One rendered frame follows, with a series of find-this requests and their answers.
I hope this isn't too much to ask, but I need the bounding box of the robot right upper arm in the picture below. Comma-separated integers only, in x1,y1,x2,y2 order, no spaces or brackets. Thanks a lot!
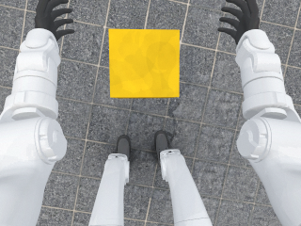
236,117,301,226

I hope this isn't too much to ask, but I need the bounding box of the left robot forearm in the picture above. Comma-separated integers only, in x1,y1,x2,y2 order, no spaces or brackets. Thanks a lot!
0,28,61,123

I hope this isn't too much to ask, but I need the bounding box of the robot left foot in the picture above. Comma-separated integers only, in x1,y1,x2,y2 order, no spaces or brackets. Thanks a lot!
117,135,131,162

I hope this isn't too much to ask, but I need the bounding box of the right robot forearm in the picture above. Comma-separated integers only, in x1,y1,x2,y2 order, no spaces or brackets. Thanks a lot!
235,29,301,123

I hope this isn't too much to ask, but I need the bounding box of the carton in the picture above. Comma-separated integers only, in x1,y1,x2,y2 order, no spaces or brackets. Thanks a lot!
108,28,180,99

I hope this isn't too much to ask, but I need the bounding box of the left robot hand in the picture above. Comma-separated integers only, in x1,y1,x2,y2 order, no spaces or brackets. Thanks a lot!
34,0,75,42

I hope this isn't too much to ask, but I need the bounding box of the right robot thigh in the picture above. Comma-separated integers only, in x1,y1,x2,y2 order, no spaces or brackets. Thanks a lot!
160,153,213,226

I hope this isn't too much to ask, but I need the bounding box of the right robot hand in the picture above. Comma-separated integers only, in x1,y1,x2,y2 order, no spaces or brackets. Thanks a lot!
217,0,261,45

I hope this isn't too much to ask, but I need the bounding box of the robot left upper arm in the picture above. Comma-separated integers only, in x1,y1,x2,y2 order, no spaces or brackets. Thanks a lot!
0,116,67,226

